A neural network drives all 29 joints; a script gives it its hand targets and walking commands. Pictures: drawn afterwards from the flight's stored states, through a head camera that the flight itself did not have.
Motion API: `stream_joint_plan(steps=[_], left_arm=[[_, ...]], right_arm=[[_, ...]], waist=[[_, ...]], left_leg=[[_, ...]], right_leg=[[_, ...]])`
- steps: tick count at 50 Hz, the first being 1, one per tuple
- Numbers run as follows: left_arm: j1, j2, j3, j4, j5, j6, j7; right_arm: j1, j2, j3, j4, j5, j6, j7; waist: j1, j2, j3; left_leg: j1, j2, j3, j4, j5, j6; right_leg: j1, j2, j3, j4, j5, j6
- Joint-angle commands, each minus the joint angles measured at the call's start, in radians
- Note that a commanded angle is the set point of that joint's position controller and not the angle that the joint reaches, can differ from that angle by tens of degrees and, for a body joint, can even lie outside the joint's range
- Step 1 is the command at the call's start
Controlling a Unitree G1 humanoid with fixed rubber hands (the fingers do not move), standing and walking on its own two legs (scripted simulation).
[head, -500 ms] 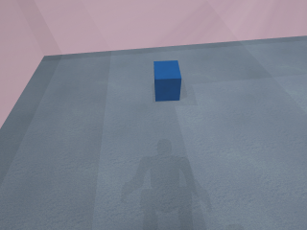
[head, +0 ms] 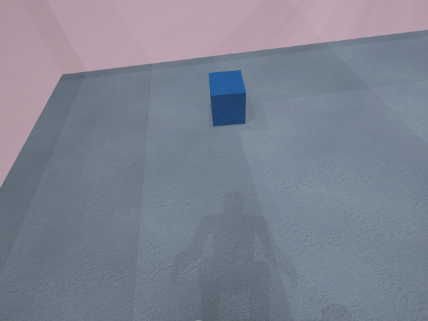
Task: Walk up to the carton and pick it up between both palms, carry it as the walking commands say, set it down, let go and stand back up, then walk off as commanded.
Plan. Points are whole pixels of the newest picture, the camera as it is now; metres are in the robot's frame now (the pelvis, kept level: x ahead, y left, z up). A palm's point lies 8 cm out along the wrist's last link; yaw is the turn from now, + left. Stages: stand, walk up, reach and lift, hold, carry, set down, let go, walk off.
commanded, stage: walk off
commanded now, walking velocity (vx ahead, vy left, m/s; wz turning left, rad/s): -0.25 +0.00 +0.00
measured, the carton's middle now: (226, 98) +1.67 +0.05 -0.62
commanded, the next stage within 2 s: stand in 1.78 s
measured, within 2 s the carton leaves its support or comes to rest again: neither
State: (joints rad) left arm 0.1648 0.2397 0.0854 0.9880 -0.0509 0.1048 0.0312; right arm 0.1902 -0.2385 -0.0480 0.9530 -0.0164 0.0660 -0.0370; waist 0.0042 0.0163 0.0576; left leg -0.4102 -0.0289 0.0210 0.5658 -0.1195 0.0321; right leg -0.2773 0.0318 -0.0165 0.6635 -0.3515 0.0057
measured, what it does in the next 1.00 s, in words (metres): walks backwards: left foot, then right foot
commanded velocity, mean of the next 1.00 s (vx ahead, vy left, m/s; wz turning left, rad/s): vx -0.25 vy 0.00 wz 0.00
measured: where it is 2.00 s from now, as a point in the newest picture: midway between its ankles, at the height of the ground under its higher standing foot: outside the picture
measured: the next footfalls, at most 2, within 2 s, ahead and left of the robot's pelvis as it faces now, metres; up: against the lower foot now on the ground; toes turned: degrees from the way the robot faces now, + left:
left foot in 0.50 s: -0.17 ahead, +0.11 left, +0.00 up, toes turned +0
right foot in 0.84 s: -0.27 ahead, -0.09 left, +0.00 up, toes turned +0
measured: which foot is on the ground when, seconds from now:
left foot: down 0.00-0.00, up 0.02-0.48, down 0.50-0.84, up 0.86-1.00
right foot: down 0.00-0.48, up 0.50-0.82, down 0.84-1.00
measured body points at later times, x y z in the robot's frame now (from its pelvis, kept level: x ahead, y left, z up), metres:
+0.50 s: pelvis -0.16 +0.00 +0.01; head -0.15 -0.01 +0.46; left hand -0.09 +0.28 -0.12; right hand -0.13 -0.26 -0.14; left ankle -0.21 +0.11 -0.72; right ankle +0.01 -0.09 -0.72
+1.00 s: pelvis -0.28 -0.02 +0.02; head -0.25 -0.04 +0.47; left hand -0.22 +0.26 -0.11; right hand -0.20 -0.27 -0.14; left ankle -0.32 +0.14 -0.65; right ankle -0.31 -0.09 -0.72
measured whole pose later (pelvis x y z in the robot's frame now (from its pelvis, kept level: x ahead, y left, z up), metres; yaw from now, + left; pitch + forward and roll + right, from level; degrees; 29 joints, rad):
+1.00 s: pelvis -0.28 -0.02 +0.02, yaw +0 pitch -1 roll +2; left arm 0.19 0.23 0.09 0.95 -0.05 0.07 0.03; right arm 0.17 -0.24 -0.05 0.94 -0.02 0.08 -0.02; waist 0.01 0.02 0.08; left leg -0.41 -0.03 -0.07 1.04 -0.39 0.01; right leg -0.17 0.03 -0.02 0.50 -0.31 -0.08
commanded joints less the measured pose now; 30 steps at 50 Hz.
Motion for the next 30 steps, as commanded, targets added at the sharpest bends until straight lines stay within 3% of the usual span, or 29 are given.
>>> stream_joint_plan(steps=[1, 2, 3, 4, 5, 6, 8, 9, 10, 11, 12, 13, 14, 15, 16, 17, 18, 19, 20, 21, 22, 23, 24, 25, 26, 27, 28, 29, 30], left_arm=[[0.112, 0.237, 0.017, -0.057, 0.079, -0.034, -0.003], [0.027, 0.208, -0.003, -0.069, 0.091, -0.029, 0.004], [-0.077, 0.177, -0.008, -0.097, 0.098, -0.041, 0.009], [-0.163, 0.168, -0.005, -0.116, 0.104, -0.049, 0.013], [-0.169, 0.16, -0.01, -0.125, 0.099, -0.047, 0.019], [-0.152, 0.172, 0.001, -0.129, 0.097, -0.049, 0.014], [-0.085, 0.15, -0.002, -0.109, 0.087, -0.058, 0.009], [-0.058, 0.151, -0.002, -0.1, 0.085, -0.053, 0.007], [-0.084, 0.124, -0.009, -0.123, 0.081, -0.054, 0.007], [-0.016, 0.145, -0.002, -0.105, 0.084, -0.057, 0.012], [-0.05, 0.171, 0.003, -0.129, 0.087, -0.06, 0.014], [-0.013, 0.155, 0.006, -0.106, 0.078, -0.051, 0.017], [-0.031, 0.142, -0.001, -0.118, 0.082, -0.049, 0.013], [0.018, 0.177, 0.007, -0.114, 0.078, -0.054, 0.013], [0.004, 0.181, 0.015, -0.113, 0.083, -0.051, 0.013], [-0.009, 0.174, 0.012, -0.107, 0.084, -0.039, 0.015], [-0.037, 0.212, 0.02, -0.116, 0.089, -0.032, 0.016], [-0.033, 0.214, 0.029, -0.126, 0.087, -0.026, 0.015], [-0.015, 0.197, 0.024, -0.115, 0.086, -0.024, 0.017], [-0.013, 0.214, 0.027, -0.125, 0.088, -0.018, 0.013], [-0.023, 0.212, 0.026, -0.122, 0.083, -0.017, 0.005], [-0.026, 0.21, 0.028, -0.133, 0.072, -0.02, 0.006], [-0.011, 0.138, 0.018, -0.119, 0.071, -0.023, 0.003], [0.021, 0.093, 0.001, -0.145, 0.067, -0.019, -0.013], [-0.081, 0.145, 0.032, -0.161, 0.087, -0.014, -0.004], [-0.053, 0.126, 0.031, -0.14, 0.098, -0.013, -0.01], [0.003, 0.123, 0.029, -0.129, 0.098, -0.015, -0.017], [0.063, 0.143, 0.032, -0.101, 0.086, -0.011, -0.022], [0.113, 0.161, 0.039, -0.075, 0.081, 0.005, -0.02]], right_arm=[[-0.023, -0.15, -0.042, -0.077, -0.003, 0.012, -0.008], [-0.113, -0.206, -0.067, -0.089, -0.025, 0.02, -0.01], [-0.091, -0.175, -0.064, -0.088, -0.011, 0.025, 0.006], [0.031, -0.145, -0.057, -0.043, -0.006, 0.033, 0.017], [0.091, -0.137, -0.061, -0.008, -0.007, 0.031, 0.019], [0.107, -0.126, -0.061, 0.001, -0.004, 0.03, 0.015], [0.068, -0.151, -0.063, 0.003, -0.011, 0.015, 0.01], [0.093, -0.163, -0.067, -0.007, -0.005, 0.022, 0.018], [0.046, -0.105, -0.054, -0.04, -0.005, 0.02, 0.012], [0.036, -0.128, -0.055, -0.027, -0.003, 0.026, 0.001], [0.019, -0.075, -0.039, -0.05, 0.009, 0.022, 0.008], [0.033, -0.117, -0.049, -0.04, -0.001, 0.023, 0.018], [0.043, -0.145, -0.053, -0.049, 0.009, 0.016, 0.021], [0.059, -0.117, -0.046, -0.034, 0.018, 0.026, 0.027], [0.094, -0.089, -0.036, -0.04, 0.013, 0.03, 0.02], [0.129, -0.099, -0.029, -0.029, 0.008, 0.029, 0.022], [0.222, -0.131, -0.038, 0.002, 0.015, 0.035, 0.025], [0.236, -0.125, -0.037, 0.013, 0.016, 0.045, 0.016], [0.231, -0.132, -0.037, 0.014, 0.018, 0.043, 0.015], [0.262, -0.122, -0.033, 0.028, 0.019, 0.038, 0.021], [0.299, -0.087, -0.027, 0.035, 0.02, 0.029, 0.018], [0.346, -0.122, -0.037, 0.04, 0.001, 0.021, 0.004], [0.335, -0.085, -0.024, 0.04, -0.013, 0.014, 0.009], [0.252, -0.211, -0.041, -0.031, -0.007, 0.012, 0.012], [0.108, -0.268, -0.056, -0.074, -0.013, 0.007, -0.001], [-0.012, -0.232, -0.045, -0.106, -0.032, -0.006, -0.004], [-0.123, -0.239, -0.045, -0.138, -0.048, -0.018, -0.011], [-0.192, -0.193, -0.037, -0.148, -0.04, -0.022, -0.014], [-0.221, -0.17, -0.029, -0.158, -0.033, -0.036, -0.021]], waist=[[0.063, -0.344, 0.065], [0.046, -0.251, 0.158], [-0.008, -0.18, 0.157], [-0.079, -0.173, 0.141], [-0.083, -0.143, 0.114], [-0.067, -0.139, 0.06], [-0.018, -0.043, 0.044], [-0.02, -0.104, 0.019], [-0.014, -0.15, 0.016], [0.019, -0.136, 0.002], [0.003, -0.152, -0.045], [0.018, -0.194, -0.043], [0.012, -0.128, -0.06], [0.036, -0.174, -0.121], [0.017, -0.182, -0.088], [-0.016, -0.253, -0.022], [-0.033, -0.29, -0.089], [-0.022, -0.245, -0.041], [-0.017, -0.252, -0.023], [-0.008, -0.313, -0.05], [-0.039, -0.361, -0.041], [-0.053, -0.289, -0.028], [-0.045, -0.163, -0.011], [-0.036, 0.19, 0.005], [-0.017, 0.163, 0.101], [0.019, 0.08, 0.11], [0.085, 0.048, 0.115], [0.127, 0.03, 0.086], [0.152, 0.047, 0.045]], left_leg=[[-0.213, -0.079, -0.025, 0.301, -0.453, -0.069], [-0.117, -0.055, -0.167, 0.54, -0.442, -0.047], [-0.056, -0.072, -0.168, 0.628, -0.357, -0.032], [-0.058, -0.064, -0.158, 0.715, -0.291, -0.027], [-0.06, -0.074, -0.171, 0.746, -0.25, -0.039], [-0.055, -0.063, -0.143, 0.775, -0.274, -0.053], [-0.116, -0.06, -0.126, 0.774, -0.29, -0.064], [-0.135, -0.058, -0.143, 0.736, -0.282, -0.083], [-0.144, -0.032, -0.12, 0.722, -0.303, -0.093], [-0.142, -0.021, -0.135, 0.649, -0.299, -0.102], [-0.145, -0.017, -0.1, 0.602, -0.325, -0.107], [-0.093, -0.014, -0.099, 0.588, -0.322, -0.113], [-0.096, -0.011, -0.088, 0.469, -0.353, -0.111], [-0.017, -0.01, -0.059, 0.402, -0.381, -0.106], [0.069, -0.017, -0.025, 0.321, -0.4, -0.098], [0.107, 0.02, -0.04, 0.27, -0.414, -0.073], [0.219, -0.001, 0.021, 0.227, -0.453, -0.054], [0.198, 0.019, 0.027, 0.124, -0.487, -0.042], [0.231, 0.029, 0.004, 0.044, -0.473, -0.012], [0.287, 0.016, 0.045, 0.014, -0.416, -0.01], [0.308, 0.005, 0.039, -0.102, -0.335, 0.017], [0.31, 0.026, 0.029, -0.216, -0.272, 0.031], [0.336, 0.105, -0.098, -0.281, -0.323, 0.06], [0.155, 0.413, -0.525, -0.442, -0.579, 0.147], [-0.156, 0.465, -0.532, -0.509, -0.622, 0.143], [-0.235, 0.413, -0.47, -0.492, -0.594, 0.12], [-0.368, 0.364, -0.379, -0.463, -0.462, 0.125], [-0.324, 0.301, -0.273, -0.419, -0.363, 0.09], [-0.266, 0.296, -0.234, -0.4, -0.251, 0.098]], right_leg=[[-0.077, -0.479, 0.531, -0.599, -0.324, -0.136], [-0.359, -0.486, 0.488, -0.614, -0.367, -0.134], [-0.403, -0.401, 0.397, -0.607, -0.326, -0.076], [-0.337, -0.338, 0.305, -0.552, -0.203, -0.066], [-0.294, -0.277, 0.246, -0.504, -0.107, -0.014], [-0.226, -0.269, 0.223, -0.465, -0.034, -0.073], [-0.054, -0.259, 0.227, -0.433, 0.067, -0.077], [0.023, -0.263, 0.241, -0.435, 0.003, -0.013], [0.026, -0.259, 0.224, -0.435, 0.046, -0.076], [0.071, -0.266, 0.262, -0.439, 0.003, -0.068], [0.164, -0.283, 0.271, -0.454, 0.028, -0.112], [0.123, -0.293, 0.253, -0.446, 0.014, -0.115], [0.177, -0.283, 0.258, -0.444, 0.045, -0.126], [0.21, -0.322, 0.295, -0.475, 0.006, -0.109], [0.109, -0.295, 0.291, -0.523, -0.055, -0.104], [0.012, -0.325, 0.289, -0.539, -0.047, -0.107], [0.013, -0.339, 0.282, -0.587, -0.123, -0.075], [0.004, -0.361, 0.327, -0.59, -0.144, -0.095], [-0.026, -0.368, 0.344, -0.584, -0.169, -0.086], [-0.054, -0.344, 0.305, -0.594, -0.165, -0.071], [-0.06, -0.299, 0.246, -0.582, -0.151, -0.024], [-0.078, -0.274, 0.215, -0.538, -0.16, 0.015], [-0.2, -0.176, 0.134, -0.378, -0.165, 0.075], [-0.28, -0.017, -0.029, 0.059, -0.235, 0.084], [-0.268, 0.056, 0.087, 0.305, -0.214, 0.05], [-0.226, 0.064, 0.167, 0.478, -0.17, 0.029], [-0.117, 0.083, 0.193, 0.655, -0.132, 0.024], [-0.1, 0.069, 0.162, 0.749, -0.05, 0.022], [-0.075, 0.05, 0.164, 0.805, -0.017, 0.019]])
